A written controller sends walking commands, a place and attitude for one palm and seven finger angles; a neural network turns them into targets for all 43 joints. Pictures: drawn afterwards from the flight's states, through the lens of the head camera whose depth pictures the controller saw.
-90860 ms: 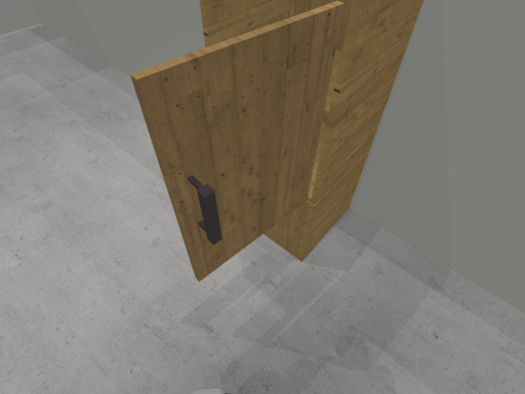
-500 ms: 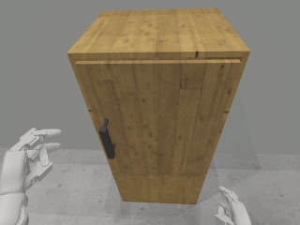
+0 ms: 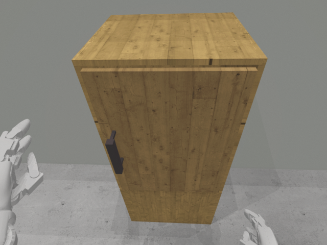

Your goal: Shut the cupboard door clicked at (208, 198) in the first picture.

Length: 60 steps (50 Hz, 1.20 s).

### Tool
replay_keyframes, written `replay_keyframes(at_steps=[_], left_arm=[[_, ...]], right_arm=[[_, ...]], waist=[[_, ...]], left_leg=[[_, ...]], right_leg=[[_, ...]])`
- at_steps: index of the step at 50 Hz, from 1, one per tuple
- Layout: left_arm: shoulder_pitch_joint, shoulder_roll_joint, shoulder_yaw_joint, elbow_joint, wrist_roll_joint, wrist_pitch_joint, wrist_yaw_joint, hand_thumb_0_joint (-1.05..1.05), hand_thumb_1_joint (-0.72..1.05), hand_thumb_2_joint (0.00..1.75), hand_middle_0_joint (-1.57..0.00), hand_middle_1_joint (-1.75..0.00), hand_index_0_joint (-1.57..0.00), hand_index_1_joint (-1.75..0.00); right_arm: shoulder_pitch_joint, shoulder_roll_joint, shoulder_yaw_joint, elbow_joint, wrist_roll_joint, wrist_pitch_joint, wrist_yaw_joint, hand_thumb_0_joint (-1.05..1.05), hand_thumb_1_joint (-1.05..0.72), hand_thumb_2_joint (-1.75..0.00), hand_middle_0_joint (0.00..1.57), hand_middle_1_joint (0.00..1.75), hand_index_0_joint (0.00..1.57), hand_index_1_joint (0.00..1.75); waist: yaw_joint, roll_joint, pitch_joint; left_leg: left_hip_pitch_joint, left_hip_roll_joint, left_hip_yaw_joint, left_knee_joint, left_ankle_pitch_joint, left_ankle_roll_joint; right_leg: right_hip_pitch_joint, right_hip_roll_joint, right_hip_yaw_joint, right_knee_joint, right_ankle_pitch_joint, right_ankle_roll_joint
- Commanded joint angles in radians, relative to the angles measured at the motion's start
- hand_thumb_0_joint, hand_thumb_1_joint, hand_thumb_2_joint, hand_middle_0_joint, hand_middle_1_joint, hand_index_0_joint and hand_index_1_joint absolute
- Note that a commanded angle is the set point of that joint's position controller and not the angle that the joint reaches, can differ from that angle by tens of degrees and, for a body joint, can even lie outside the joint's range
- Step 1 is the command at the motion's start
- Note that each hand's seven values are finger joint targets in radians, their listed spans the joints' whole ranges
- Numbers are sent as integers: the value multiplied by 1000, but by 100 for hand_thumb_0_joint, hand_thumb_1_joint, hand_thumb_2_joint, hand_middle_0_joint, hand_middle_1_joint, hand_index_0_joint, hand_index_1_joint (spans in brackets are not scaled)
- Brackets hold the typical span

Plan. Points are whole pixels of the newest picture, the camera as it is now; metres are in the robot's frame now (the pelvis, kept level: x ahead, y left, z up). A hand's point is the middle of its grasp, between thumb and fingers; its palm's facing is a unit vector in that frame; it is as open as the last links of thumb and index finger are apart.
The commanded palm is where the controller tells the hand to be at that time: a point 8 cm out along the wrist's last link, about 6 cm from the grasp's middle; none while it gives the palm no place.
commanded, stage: draw the hand back to the body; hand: left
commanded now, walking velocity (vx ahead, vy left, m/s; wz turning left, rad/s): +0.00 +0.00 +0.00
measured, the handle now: (116, 152) +0.41 +0.22 -0.04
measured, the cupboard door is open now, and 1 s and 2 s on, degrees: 0 0 0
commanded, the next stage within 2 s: step back with the hand held close in 0.02 s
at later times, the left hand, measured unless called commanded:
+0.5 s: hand (33, 179) +0.18 +0.27 +0.16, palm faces +0.38 -0.80 -0.47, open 7.4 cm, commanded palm +0.12 +0.31 +0.17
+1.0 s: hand (1, 209) +0.12 +0.29 +0.16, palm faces +0.45 -0.78 -0.43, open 7.4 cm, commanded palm +0.06 +0.32 +0.17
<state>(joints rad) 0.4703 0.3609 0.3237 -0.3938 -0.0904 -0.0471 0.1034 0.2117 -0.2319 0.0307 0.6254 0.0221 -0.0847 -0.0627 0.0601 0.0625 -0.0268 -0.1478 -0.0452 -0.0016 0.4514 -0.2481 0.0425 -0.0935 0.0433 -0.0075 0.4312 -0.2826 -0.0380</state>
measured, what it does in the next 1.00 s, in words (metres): shifts its weight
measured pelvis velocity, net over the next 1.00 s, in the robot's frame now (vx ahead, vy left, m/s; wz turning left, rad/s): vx -0.08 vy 0.02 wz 0.00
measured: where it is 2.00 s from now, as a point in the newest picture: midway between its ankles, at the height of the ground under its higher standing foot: outside the picture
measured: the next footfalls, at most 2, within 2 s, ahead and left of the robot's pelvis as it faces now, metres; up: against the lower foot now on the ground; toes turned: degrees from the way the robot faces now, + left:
left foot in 1.84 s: -0.07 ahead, +0.13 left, +0.00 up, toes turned +2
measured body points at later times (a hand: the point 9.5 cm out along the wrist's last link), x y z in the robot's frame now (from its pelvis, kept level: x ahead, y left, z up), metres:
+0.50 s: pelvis -0.02 +0.01 +0.00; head -0.02 -0.01 +0.45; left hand +0.15 +0.31 +0.18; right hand +0.15 -0.24 -0.09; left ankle +0.00 +0.09 -0.74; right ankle -0.03 -0.09 -0.74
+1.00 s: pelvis -0.08 +0.02 -0.01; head -0.08 +0.04 +0.44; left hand +0.09 +0.33 +0.18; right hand +0.08 -0.22 -0.09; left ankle +0.00 +0.09 -0.74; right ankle -0.03 -0.09 -0.74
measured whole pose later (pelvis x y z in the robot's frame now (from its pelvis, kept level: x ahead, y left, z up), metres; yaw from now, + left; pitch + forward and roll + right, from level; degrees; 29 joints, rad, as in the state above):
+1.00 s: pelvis -0.08 +0.02 -0.01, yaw +0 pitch +1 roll -2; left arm 0.52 0.41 0.42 -0.49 -0.03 -0.19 0.17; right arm 0.24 -0.22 0.01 0.59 0.00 -0.03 -0.08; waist 0.00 0.01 -0.03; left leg -0.42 -0.03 0.01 0.60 -0.19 0.07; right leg -0.35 0.05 -0.02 0.54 -0.21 -0.01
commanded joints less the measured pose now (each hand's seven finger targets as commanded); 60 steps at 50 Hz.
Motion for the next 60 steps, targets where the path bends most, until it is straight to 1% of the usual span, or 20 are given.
replay_keyframes(at_steps=[1, 6, 7, 8, 10, 14, 18, 21, 22, 28, 32, 35, 40, 42, 46, 47, 48, 53, 57, 60], left_arm=[[-103, 192, 137, -205, 4, -69, 15, 0, 90, 90, -20, -30, -20, -30], [-88, 186, 135, -175, 0, -70, 13, 0, 90, 90, -20, -30, -20, -30], [-89, 194, 143, -181, 3, -72, 12, 0, 90, 90, -20, -30, -20, -30], [-205, 301, 245, -246, 14, -116, 25, 0, 90, 90, -20, -30, -20, -30], [-83, 196, 159, -146, 14, -134, 19, 0, 90, 90, -20, -30, -20, -30], [-30, 199, 154, -181, 18, -159, 27, 0, 90, 90, -20, -30, -20, -30], [3, 234, 186, -218, 15, -157, 38, 0, 90, 90, -20, -30, -20, -30], [24, 250, 204, -236, 12, -151, 44, 0, 90, 90, -20, -30, -20, -30], [37, 265, 221, -229, 10, -149, 47, 0, 90, 90, -20, -30, -20, -30], [59, 250, 206, -253, 13, -150, 57, 0, 90, 90, -20, -30, -20, -30], [44, 271, 231, -277, 28, -165, 66, 0, 90, 90, -20, -30, -20, -30], [43, 247, 221, -263, 37, -176, 67, 0, 90, 90, -20, -30, -20, -30], [-7, 229, 201, -275, 54, -190, 71, 0, 90, 90, -20, -30, -20, -30], [-19, 255, 222, -284, 59, -195, 77, 0, 90, 90, -20, -30, -20, -30], [-13, 232, 212, -297, 66, -206, 81, 0, 90, 90, -20, -30, -20, -30], [-12, 260, 240, -304, 65, -208, 83, 0, 90, 90, -20, -30, -20, -30], [-16, 234, 217, -310, 65, -208, 82, 0, 90, 90, -20, -30, -20, -30], [3, 248, 237, -333, 63, -224, 83, 0, 90, 90, -20, -30, -20, -30], [27, 263, 259, -318, 63, -228, 87, 0, 90, 90, -20, -30, -20, -30], [17, 245, 240, -315, 64, -230, 87, 0, 90, 90, -20, -30, -20, -30]], right_arm=[[-154, -93, -38, -170, 6, -59, -4, 0, -90, -90, 20, 30, 20, 30], [-157, -94, -43, -171, 6, -56, -5, 0, -90, -90, 20, 30, 20, 30], [-156, -99, -47, -168, 6, -59, -6, 0, -90, -90, 20, 30, 20, 30], [-152, -131, -58, -189, 6, -37, -6, 0, -90, -90, 20, 30, 20, 30], [-144, -119, -61, -166, -1, -11, -6, 0, -90, -90, 20, 30, 20, 30], [-138, -125, -72, -174, -4, 16, -9, 0, -90, -90, 20, 30, 20, 30], [-140, -127, -76, -196, -2, 44, -22, 0, -90, -90, 20, 30, 20, 30], [-132, -127, -82, -213, 2, 62, -26, 0, -90, -90, 20, 30, 20, 30], [-136, -132, -83, -212, 0, 65, -28, 0, -90, -90, 20, 30, 20, 30], [-128, -131, -84, -227, 2, 71, -31, 0, -90, -90, 20, 30, 20, 30], [-122, -145, -87, -226, -4, 56, -37, 0, -90, -90, 20, 30, 20, 30], [-109, -138, -85, -224, -5, 44, -38, 0, -90, -90, 20, 30, 20, 30], [-96, -141, -87, -216, -10, 24, -37, 0, -90, -90, 20, 30, 20, 30], [-95, -150, -90, -210, -15, 16, -37, 0, -90, -90, 20, 30, 20, 30], [-84, -140, -86, -203, -19, 2, -35, 0, -90, -90, 20, 30, 20, 30], [-92, -146, -89, -201, -21, -1, -37, 0, -90, -90, 20, 30, 20, 30], [-87, -137, -84, -200, -21, 0, -35, 0, -90, -90, 20, 30, 20, 30], [-82, -132, -88, -190, -25, -7, -28, 0, -90, -90, 20, 30, 20, 30], [-84, -136, -93, -182, -28, -7, -28, 0, -90, -90, 20, 30, 20, 30], [-80, -129, -93, -181, -25, -4, -25, 0, -90, -90, 20, 30, 20, 30]], waist=[[3, 22, -26], [3, -39, -11], [3, -21, -22], [-36, -9, 4], [-49, -66, 1], [-53, -3, -67], [-50, -1, -134], [-51, -31, -153], [-48, -6, -151], [-54, -7, -124], [-54, 29, -97], [-60, 20, -76], [-69, 17, -32], [-68, 23, -25], [-69, 28, -40], [-67, 31, -40], [-70, 33, -37], [-72, 12, -66], [-72, 28, -65], [-77, -5, -53]], left_leg=[[37, 58, -23, -60, 195, -8], [28, 57, -17, -60, 170, 0], [43, 57, -17, -61, 173, -1], [-19, 72, -55, -11, 97, 24], [-18, 66, -64, 33, 94, 16], [-13, 90, -70, 4, 205, 8], [-17, 117, -82, -20, 376, 7], [-49, 124, -82, -20, 384, 8], [-59, 125, -87, -27, 386, 7], [-183, 142, -117, -67, 202, 15], [-315, 161, -154, -126, -27, 37], [-410, 170, -176, -151, -185, 50], [-469, 168, -186, -130, -328, 55], [-470, 168, -195, -126, -345, 55], [-502, 179, -209, -136, -376, 59], [-511, 184, -212, -137, -366, 60], [-527, 183, -210, -129, -350, 59], [-526, 175, -199, -81, -305, 49], [-546, 180, -198, -70, -325, 50], [-551, 172, -189, -41, -351, 45]], right_leg=[[-56, -50, 13, -78, 197, 18], [-65, -50, 17, -92, 176, 24], [-67, -47, 18, -101, 173, 23], [-126, -113, 136, -153, 181, 25], [-165, -155, 165, -175, 168, 11], [-135, -147, 116, -101, 257, 9], [-75, -113, 71, -19, 377, 28], [-51, -104, 74, 4, 397, 34], [-51, -103, 73, 11, 395, 31], [-38, -93, 83, 20, 262, 33], [4, -72, 87, 44, 164, 38], [34, -64, 99, 67, 120, 39], [-20, -70, 129, 45, -24, 30], [-44, -68, 137, 36, -55, 25], [-21, -58, 126, 74, -55, 25], [-16, -55, 129, 81, -31, 26], [-7, -59, 128, 95, -6, 23], [-23, -83, 159, 95, 16, 11], [-33, -83, 178, 98, 6, 8], [-65, -94, 200, 75, -45, 2]])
